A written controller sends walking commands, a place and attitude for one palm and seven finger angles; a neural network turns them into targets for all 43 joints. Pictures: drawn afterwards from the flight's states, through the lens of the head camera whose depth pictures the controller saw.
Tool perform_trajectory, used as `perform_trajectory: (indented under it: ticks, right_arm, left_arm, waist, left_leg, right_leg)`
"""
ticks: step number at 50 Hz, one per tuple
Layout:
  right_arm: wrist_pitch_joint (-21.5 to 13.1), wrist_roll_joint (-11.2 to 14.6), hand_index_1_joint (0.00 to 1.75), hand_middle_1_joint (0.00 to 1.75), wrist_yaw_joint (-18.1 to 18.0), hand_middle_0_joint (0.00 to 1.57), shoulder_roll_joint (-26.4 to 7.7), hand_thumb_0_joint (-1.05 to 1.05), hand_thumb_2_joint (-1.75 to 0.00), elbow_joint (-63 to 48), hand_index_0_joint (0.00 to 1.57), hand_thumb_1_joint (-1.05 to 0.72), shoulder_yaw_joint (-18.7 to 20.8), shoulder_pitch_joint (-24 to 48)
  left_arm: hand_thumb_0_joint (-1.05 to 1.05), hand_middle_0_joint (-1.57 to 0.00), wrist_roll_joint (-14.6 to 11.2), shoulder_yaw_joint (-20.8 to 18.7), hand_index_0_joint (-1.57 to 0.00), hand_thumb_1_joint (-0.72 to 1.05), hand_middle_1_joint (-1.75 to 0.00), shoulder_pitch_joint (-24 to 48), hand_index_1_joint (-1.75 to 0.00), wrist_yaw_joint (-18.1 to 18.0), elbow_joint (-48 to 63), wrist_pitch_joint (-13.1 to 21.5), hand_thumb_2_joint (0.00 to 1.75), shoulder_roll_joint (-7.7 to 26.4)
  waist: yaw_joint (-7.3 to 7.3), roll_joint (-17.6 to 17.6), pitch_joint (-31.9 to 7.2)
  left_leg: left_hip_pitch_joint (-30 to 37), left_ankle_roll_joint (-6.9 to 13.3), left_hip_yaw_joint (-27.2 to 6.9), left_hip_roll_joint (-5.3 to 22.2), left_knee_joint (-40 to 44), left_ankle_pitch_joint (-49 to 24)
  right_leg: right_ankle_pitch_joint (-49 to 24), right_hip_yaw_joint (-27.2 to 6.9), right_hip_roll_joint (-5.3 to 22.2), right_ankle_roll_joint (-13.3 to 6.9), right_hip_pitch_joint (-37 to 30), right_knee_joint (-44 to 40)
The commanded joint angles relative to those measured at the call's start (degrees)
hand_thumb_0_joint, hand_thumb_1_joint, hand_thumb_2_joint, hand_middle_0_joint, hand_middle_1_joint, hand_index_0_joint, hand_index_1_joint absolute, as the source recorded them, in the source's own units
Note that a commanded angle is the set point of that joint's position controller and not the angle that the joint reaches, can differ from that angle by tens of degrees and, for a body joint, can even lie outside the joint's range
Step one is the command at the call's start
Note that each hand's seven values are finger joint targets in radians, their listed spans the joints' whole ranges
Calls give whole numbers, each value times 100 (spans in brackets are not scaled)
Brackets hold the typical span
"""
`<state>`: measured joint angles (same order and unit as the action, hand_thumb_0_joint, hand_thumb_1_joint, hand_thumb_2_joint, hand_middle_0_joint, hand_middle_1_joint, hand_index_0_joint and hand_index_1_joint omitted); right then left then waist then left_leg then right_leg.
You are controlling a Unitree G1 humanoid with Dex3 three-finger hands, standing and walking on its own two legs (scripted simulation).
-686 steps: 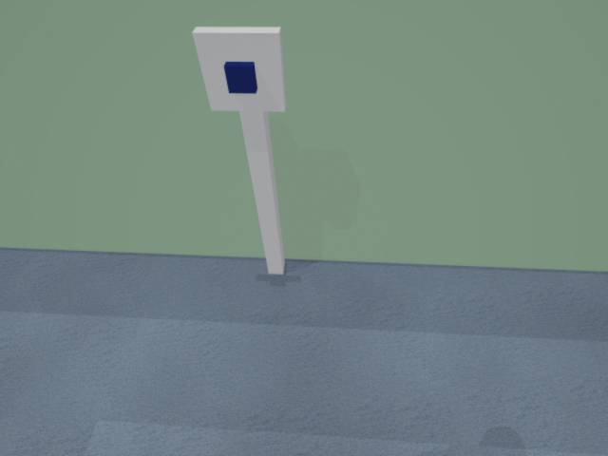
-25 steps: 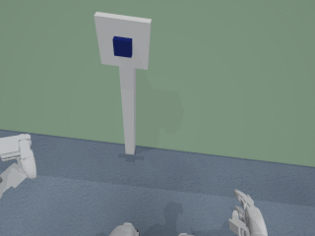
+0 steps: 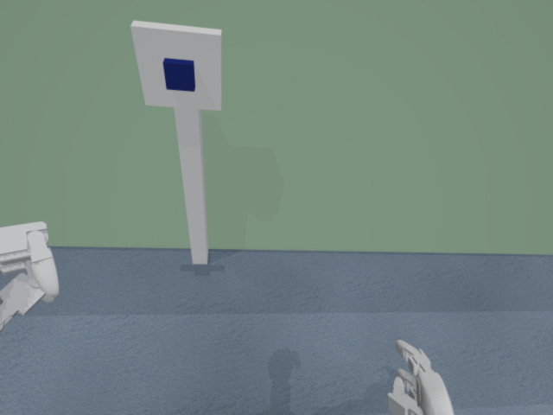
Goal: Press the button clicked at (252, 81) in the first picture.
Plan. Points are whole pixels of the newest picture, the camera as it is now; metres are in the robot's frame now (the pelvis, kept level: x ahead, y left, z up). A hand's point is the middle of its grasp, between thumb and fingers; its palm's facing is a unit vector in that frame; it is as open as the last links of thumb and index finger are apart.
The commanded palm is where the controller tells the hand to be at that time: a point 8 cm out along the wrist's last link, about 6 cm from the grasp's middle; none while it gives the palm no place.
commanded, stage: stop stepping back and stand still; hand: left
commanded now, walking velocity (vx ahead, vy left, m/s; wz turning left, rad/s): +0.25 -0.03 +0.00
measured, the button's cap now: (180, 74) +0.77 +0.24 +0.09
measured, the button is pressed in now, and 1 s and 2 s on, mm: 0 0 0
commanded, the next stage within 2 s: let the arm hang, fingers relaxed in 1.04 s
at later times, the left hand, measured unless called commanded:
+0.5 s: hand out of the picture +0.11 +0.24 +0.18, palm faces +0.38 -0.83 -0.41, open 3.1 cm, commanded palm +0.04 +0.29 +0.18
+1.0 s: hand out of the picture +0.09 +0.25 +0.18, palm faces +0.42 -0.78 -0.45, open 3.1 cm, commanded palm +0.03 +0.29 +0.18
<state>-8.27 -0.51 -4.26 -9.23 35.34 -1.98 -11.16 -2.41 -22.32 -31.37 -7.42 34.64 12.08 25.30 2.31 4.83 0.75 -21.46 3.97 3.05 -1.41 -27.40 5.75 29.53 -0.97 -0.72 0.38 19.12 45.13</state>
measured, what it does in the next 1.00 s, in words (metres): steps on the spot: left foot, then right foot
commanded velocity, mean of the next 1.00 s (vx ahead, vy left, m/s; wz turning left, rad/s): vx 0.13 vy -0.01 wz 0.00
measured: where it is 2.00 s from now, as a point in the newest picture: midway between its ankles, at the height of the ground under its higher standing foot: outside the picture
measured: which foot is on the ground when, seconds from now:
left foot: down 0.00-0.12, up 0.14-0.34, down 0.36-0.56, up 0.58-0.80, down 0.82-1.00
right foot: down 0.00-0.34, up 0.36-0.54, down 0.56-1.00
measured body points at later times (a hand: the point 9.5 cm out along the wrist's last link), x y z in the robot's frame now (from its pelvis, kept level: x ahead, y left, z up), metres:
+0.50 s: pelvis -0.09 +0.01 +0.00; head -0.12 +0.04 +0.45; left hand +0.08 +0.29 +0.20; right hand +0.04 -0.21 -0.07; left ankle -0.05 +0.16 -0.73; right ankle -0.04 -0.08 -0.69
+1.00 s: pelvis -0.09 +0.01 +0.00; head -0.10 +0.01 +0.45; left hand +0.06 +0.29 +0.20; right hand +0.09 -0.22 -0.07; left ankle -0.09 +0.14 -0.73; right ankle -0.05 -0.09 -0.73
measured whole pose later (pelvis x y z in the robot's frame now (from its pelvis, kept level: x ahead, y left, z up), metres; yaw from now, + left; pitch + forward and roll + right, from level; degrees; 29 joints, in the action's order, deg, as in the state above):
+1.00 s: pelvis -0.09 +0.01 +0.00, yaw +2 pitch -1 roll +0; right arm -8.0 -0.1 -4.6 -11.4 34.9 -0.8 -12.5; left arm -0.4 -21.0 -34.0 -8.6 31.5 12.6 21.9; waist 0.3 1.0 -1.4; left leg -14.8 -1.4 3.6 3.0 -31.7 16.1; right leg 14.3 6.7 1.6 -2.1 17.5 32.3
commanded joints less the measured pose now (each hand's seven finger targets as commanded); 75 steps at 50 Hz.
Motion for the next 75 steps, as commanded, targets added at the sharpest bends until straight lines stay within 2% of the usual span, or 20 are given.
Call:
perform_trajectory:
  ticks: [1,4,6,9,15,18,20,25,27,28,31,34,38,42,50,56,57,65,71,75]
  right_arm:
    - [-259,-21,30,30,26,20,-916,0,-90,-1091,20,-90,316,528]
    - [-13,-38,30,30,34,20,-989,0,-90,-1198,20,-90,411,640]
    - [151,-3,30,30,-18,20,-943,0,-90,-1072,20,-90,523,570]
    - [143,-95,30,30,39,20,-841,0,-90,-794,20,-90,373,413]
    - [-198,-116,30,30,-270,20,-930,0,-90,-570,20,-90,352,182]
    - [-317,-91,30,30,-200,20,-1058,0,-90,-803,20,-90,366,179]
    - [-281,-47,30,30,-52,20,-963,0,-90,-770,20,-90,446,249]
    - [-112,-71,30,30,52,20,-958,0,-90,-876,20,-90,398,430]
    - [64,-53,30,30,42,20,-829,0,-90,-906,20,-90,437,488]
    - [90,37,30,30,10,20,-793,0,-90,-952,20,-90,513,572]
    - [-58,-118,30,30,24,20,-756,0,-90,-604,20,-90,375,353]
    - [-69,-103,30,30,-110,20,-699,0,-90,-571,20,-90,323,411]
    - [-298,-138,30,30,-240,20,-807,0,-90,-559,20,-90,314,186]
    - [-287,3,30,30,-152,20,-1056,0,-90,-867,20,-90,403,323]
    - [-184,48,30,30,-12,20,-872,0,-90,-862,20,-90,397,293]
    - [-86,15,30,30,-62,20,-876,0,-90,-936,20,-90,353,389]
    - [-193,-7,30,30,532,20,-2114,0,-90,518,20,-90,755,500]
    - [591,-47,30,30,434,20,-1434,0,-90,525,20,-90,445,102]
    - [823,-110,30,30,440,20,-1114,0,-90,1185,20,-90,282,119]
    - [881,-92,30,30,402,20,-1110,0,-90,1554,20,-90,319,-88]
  left_arm:
    - [0,-130,-29,-793,-130,90,-150,-1112,-150,-192,1491,268,90,697]
    - [0,-130,105,-730,-130,90,-150,-1211,-150,-172,1195,195,90,706]
    - [0,-130,70,-767,-130,90,-150,-727,-150,-162,1257,143,90,871]
    - [0,-130,96,-836,-130,90,-150,590,-150,-68,1455,200,90,1068]
    - [0,-130,253,-82,-130,90,-150,698,-150,-303,862,162,90,402]
    - [0,-130,375,-172,-130,90,-150,1120,-150,-355,1349,314,90,507]
    - [0,-130,304,-594,-130,90,-150,428,-150,-268,1069,388,90,757]
    - [0,-130,208,-566,-130,90,-150,-595,-150,-241,1171,333,90,629]
    - [0,-130,256,-641,-130,90,-150,-519,-150,-244,913,197,90,725]
    - [0,-130,179,-743,-130,90,-150,-282,-150,-226,931,110,90,867]
    - [0,-130,162,-1047,-130,90,-150,442,-150,-186,950,296,90,1134]
    - [0,-130,149,-454,-130,90,-150,238,-150,-147,838,283,90,510]
    - [0,-130,232,-266,-130,90,-150,221,-150,-279,860,302,90,374]
    - [0,-130,258,-363,-130,90,-150,282,-150,-316,1181,393,90,495]
    - [0,-130,104,-469,-130,90,-150,-233,-150,-209,739,333,90,477]
    - [0,-130,86,-503,-130,90,-150,-389,-150,-224,722,261,90,475]
    - [0,-130,627,1592,-130,90,-150,541,-150,633,-3850,-654,90,-50]
    - [0,-101,476,1688,-101,90,-118,1248,-118,720,-5848,-1165,90,-115]
    - [0,-79,350,2000,-79,90,-94,1647,-94,675,-7602,-1249,90,-298]
    - [0,-64,334,1995,-64,90,-78,1553,-78,657,-8423,-1216,90,-290]
  waist:
    - [-260,-1636,-788]
    - [-299,-1408,-267]
    - [-323,1371,-15]
    - [93,701,-527]
    - [-6,-541,-413]
    - [27,-2794,279]
    - [-96,-1533,-50]
    - [-273,-2015,-120]
    - [-384,-22,-131]
    - [-359,1571,-166]
    - [27,338,-388]
    - [-70,173,-191]
    - [-166,-185,-459]
    - [-289,-1468,-452]
    - [-160,-103,-434]
    - [-196,-570,-448]
    - [85,-953,-70]
    - [-211,789,-861]
    - [-240,-1328,-240]
    - [-277,-1328,-159]
  left_leg:
    - [-344,-284,-1429,1212,2301,2860]
    - [-1728,-495,-550,562,1046,3415]
    - [-1231,-519,-323,-101,-3697,2171]
    - [-587,-507,-422,514,-4224,1056]
    - [934,-165,292,303,-173,1778]
    - [265,891,-3272,2291,2092,3752]
    - [335,810,-2892,2100,1678,2780]
    - [-1643,167,-956,1322,1107,3307]
    - [-2425,-194,-145,418,-1625,3068]
    - [-2395,-330,-142,14,-3809,2722]
    - [-1333,-409,-433,584,-4157,1535]
    - [49,-318,-22,578,-2266,1353]
    - [994,-168,229,262,-3,1356]
    - [623,235,-1531,1564,901,216]
    - [440,-300,-148,382,-401,739]
    - [743,-230,-362,622,296,322]
    - [171,-135,-734,877,-506,-924]
    - [296,-172,-544,580,-443,-403]
    - [352,-189,-698,735,489,473]
    - [229,-230,-663,710,777,1355]
  right_leg:
    - [-147,610,-172,-92,-1236,-658]
    - [70,604,38,-380,-1936,-1740]
    - [2078,-2833,2530,-1343,794,-4127]
    - [1790,-1364,1906,-926,1487,-3649]
    - [845,24,1179,-543,755,-2134]
    - [20,436,25,19,1688,1897]
    - [-375,227,295,-2,1616,2030]
    - [-421,995,-40,-112,-1519,-578]
    - [610,-527,745,-587,-1916,-2283]
    - [1679,-3096,2237,-1184,-926,-3667]
    - [1330,-2535,2220,-1263,268,-3708]
    - [945,-877,1623,-839,1042,-3368]
    - [232,-446,1295,-553,208,-2824]
    - [-1553,368,310,43,-233,-974]
    - [-1957,-704,1132,-347,-461,-2566]
    - [-1842,-176,779,-182,-487,-2329]
    - [-3027,339,929,-220,95,-1097]
    - [-3009,-70,1053,-447,-806,-1596]
    - [-1479,76,779,-271,-593,-2032]
    - [-1124,70,759,-320,-885,-2448]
